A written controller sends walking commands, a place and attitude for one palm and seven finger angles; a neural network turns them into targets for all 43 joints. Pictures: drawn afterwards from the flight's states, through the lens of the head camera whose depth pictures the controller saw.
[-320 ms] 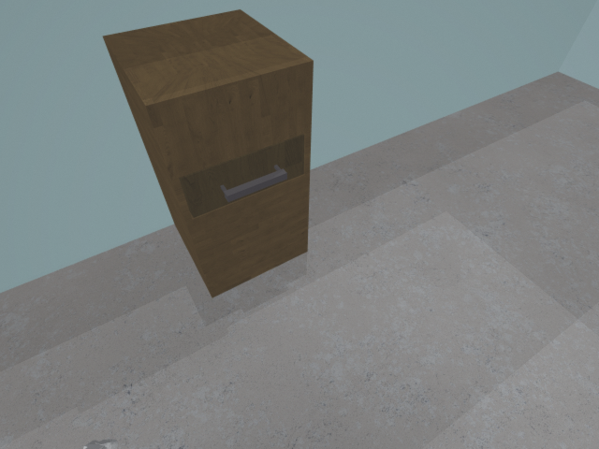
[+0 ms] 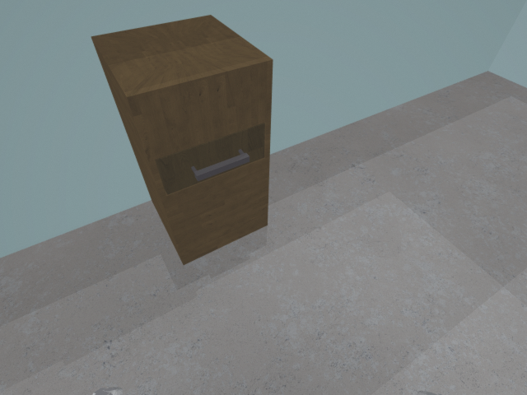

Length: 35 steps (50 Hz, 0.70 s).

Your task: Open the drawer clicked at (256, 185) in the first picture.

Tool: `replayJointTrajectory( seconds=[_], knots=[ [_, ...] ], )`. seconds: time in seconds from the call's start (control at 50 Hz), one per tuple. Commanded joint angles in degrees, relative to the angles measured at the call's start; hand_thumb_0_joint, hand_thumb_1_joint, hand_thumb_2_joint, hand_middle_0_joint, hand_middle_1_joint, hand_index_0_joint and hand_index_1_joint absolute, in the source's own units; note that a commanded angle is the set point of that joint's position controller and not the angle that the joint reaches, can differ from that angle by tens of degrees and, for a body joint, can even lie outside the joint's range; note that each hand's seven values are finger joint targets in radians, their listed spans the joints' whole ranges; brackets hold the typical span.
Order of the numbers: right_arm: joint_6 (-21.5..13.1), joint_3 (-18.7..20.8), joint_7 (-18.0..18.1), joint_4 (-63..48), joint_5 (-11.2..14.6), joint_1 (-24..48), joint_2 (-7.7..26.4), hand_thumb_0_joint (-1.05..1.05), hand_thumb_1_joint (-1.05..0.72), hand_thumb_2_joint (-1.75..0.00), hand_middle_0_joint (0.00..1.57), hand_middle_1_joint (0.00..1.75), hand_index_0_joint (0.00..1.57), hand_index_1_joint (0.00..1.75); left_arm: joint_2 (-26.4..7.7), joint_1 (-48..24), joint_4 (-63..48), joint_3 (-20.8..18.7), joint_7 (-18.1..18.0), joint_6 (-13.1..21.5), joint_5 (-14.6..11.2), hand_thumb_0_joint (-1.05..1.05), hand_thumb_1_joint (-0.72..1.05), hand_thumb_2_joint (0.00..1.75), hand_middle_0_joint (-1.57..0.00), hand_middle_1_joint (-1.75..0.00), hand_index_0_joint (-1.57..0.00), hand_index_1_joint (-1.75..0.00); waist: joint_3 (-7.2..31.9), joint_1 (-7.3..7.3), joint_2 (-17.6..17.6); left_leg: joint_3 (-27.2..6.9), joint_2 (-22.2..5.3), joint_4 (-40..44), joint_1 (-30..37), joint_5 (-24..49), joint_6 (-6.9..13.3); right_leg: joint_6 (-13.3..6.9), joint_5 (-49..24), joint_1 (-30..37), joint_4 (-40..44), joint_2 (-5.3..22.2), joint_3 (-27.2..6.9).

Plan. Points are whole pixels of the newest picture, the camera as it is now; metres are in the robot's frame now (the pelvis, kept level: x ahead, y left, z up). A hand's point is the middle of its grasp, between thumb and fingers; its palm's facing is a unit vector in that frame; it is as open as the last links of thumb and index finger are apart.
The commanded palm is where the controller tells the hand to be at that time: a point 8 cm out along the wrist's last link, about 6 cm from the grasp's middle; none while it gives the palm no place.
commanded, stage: stand and wait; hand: left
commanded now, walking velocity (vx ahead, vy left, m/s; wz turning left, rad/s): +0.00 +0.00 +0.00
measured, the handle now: (220, 163) +0.86 +0.20 -0.25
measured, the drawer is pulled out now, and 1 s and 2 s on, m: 0.00 0.00 0.00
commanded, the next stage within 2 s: look at it before walking up in 0.50 s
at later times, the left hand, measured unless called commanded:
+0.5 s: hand out of the picture +0.06 +0.22 -0.16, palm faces -0.03 -0.95 -0.32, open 7.4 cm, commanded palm none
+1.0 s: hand out of the picture +0.05 +0.23 -0.16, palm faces -0.03 -0.95 -0.31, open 7.4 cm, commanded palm none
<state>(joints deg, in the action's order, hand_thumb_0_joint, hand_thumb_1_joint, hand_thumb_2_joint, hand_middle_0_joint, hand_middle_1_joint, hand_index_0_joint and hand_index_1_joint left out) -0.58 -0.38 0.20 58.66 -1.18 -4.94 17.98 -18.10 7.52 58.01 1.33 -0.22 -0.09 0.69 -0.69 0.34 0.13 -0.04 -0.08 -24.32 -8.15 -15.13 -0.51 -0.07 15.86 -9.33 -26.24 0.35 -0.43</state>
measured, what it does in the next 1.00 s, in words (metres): stands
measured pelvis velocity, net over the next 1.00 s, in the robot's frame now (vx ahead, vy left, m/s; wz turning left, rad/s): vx -0.01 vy -0.01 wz -0.01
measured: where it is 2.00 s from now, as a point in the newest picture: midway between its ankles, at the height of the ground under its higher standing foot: outside the picture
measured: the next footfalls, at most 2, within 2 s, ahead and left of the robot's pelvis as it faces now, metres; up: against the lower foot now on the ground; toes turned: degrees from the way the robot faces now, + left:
none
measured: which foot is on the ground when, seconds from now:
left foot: down 0.00-1.00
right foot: down 0.00-1.00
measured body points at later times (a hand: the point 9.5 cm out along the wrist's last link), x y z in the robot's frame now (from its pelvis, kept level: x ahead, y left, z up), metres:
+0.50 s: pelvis -0.01 -0.01 +0.00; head +0.00 -0.01 +0.45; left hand +0.06 +0.27 -0.13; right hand +0.05 -0.29 -0.14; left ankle -0.02 +0.13 -0.74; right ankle -0.02 -0.12 -0.74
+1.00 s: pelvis -0.01 -0.01 +0.00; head -0.01 -0.01 +0.45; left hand +0.05 +0.28 -0.13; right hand +0.05 -0.29 -0.14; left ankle -0.02 +0.13 -0.74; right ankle -0.02 -0.12 -0.74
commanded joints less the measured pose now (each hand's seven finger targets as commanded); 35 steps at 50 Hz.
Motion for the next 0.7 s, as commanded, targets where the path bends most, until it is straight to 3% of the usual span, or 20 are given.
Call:
replayJointTrajectory(
  seconds=[0.0, 0.28, 0.68],
  knots=[
    [-1.07, 2.27, 0.88, -2.75, 0.33, 1.57, 10.76, 0.0, -0.9, -0.9, 0.2, 0.3, 0.2, 0.3, -11.47, -1.6, -3.24, -3.21, -0.84, 1.32, -0.02, 0.0, 0.9, 0.9, -0.2, -0.3, -0.2, -0.3, 3.96, -0.33, 0.04, -3.86, -6.02, 2.94, 1.36, 14.83, 2.15, -1.79, -16.39, 1.15, 4.15, 6.19, -4.98],
    [-0.85, 1.89, 1.02, 1.02, 0.54, -0.94, 9.82, 0.0, -0.9, -0.9, 0.2, 0.3, 0.2, 0.3, -10.54, -0.04, -0.23, -3.14, -1.0, 1.53, -0.22, 0.0, 0.9, 0.9, -0.2, -0.3, -0.2, -0.3, 3.36, -0.27, 0.61, -3.66, -6.29, 4.23, 1.7, 13.32, 1.5, -1.94, -16.86, 2.41, 6.09, 6.37, -5.5],
    [-0.98, 1.81, 0.95, 2.25, 0.53, -1.94, 9.34, 0.0, -0.9, -0.9, 0.2, 0.3, 0.2, 0.3, -9.78, 0.06, 0.69, -3.03, -0.85, 1.39, -0.07, 0.0, 0.9, 0.9, -0.2, -0.3, -0.2, -0.3, 0.65, -0.26, -0.2, -4.21, -6.44, 6.3, 0.58, 9.43, 1.44, -1.59, -10.3, 0.16, 8.18, 5.89, -6.06]
  ],
)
